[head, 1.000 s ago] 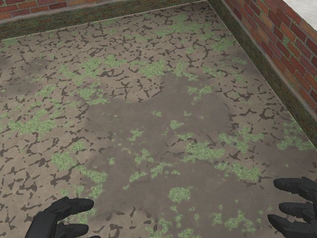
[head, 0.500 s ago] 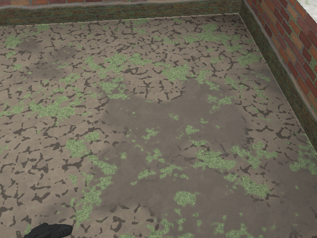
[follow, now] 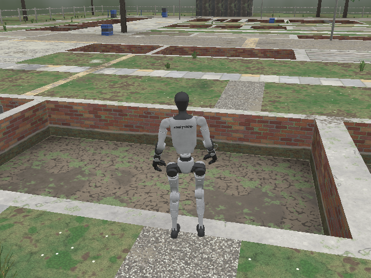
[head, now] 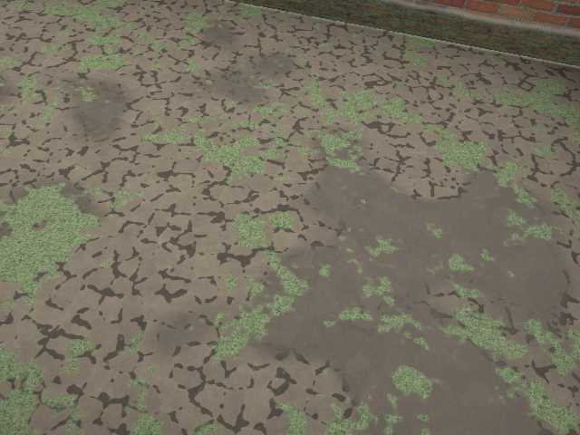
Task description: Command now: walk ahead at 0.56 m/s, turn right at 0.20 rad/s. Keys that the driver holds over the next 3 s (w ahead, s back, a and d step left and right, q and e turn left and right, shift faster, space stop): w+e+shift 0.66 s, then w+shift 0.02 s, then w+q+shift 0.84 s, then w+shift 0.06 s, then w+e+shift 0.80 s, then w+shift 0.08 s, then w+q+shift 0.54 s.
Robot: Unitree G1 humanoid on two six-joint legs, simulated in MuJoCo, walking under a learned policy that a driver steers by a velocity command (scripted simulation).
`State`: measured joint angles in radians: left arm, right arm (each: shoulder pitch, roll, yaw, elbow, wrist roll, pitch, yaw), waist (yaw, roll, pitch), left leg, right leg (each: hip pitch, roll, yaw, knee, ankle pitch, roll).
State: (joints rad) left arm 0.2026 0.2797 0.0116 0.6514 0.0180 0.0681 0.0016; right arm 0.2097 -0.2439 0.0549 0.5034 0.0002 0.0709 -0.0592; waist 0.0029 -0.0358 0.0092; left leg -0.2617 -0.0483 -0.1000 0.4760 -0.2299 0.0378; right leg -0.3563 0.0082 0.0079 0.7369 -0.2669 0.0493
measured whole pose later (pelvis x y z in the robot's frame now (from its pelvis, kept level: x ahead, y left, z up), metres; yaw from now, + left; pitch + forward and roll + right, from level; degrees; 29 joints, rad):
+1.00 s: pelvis -0.02 -0.03 +0.00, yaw -24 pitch -1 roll +0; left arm -0.06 0.20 -0.13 0.40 0.02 -0.04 -0.08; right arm 0.09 -0.22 0.07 0.43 -0.03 -0.01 -0.03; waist 0.00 -0.01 0.02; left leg -0.13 0.06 0.13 0.44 -0.29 -0.02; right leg -0.25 0.15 0.27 0.46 -0.16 -0.01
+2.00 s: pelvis +0.01 +0.02 -0.01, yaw -12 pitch +0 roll +0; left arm 0.07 0.29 -0.13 0.42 0.05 0.00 0.00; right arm -0.06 -0.26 0.16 0.35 -0.09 -0.03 0.05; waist 0.01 0.02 -0.04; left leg -0.21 -0.07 -0.03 0.52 -0.31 0.05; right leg -0.27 -0.02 0.08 0.52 -0.25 0.05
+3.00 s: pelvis +0.00 -0.01 -0.01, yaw -13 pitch -1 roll +0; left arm -0.07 0.28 -0.14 0.33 0.08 -0.05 -0.06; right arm 0.05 -0.29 0.13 0.41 -0.07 0.03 0.01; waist -0.01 -0.03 -0.04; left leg -0.20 -0.02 -0.03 0.55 -0.33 0.01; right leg -0.27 0.01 0.04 0.54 -0.26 0.01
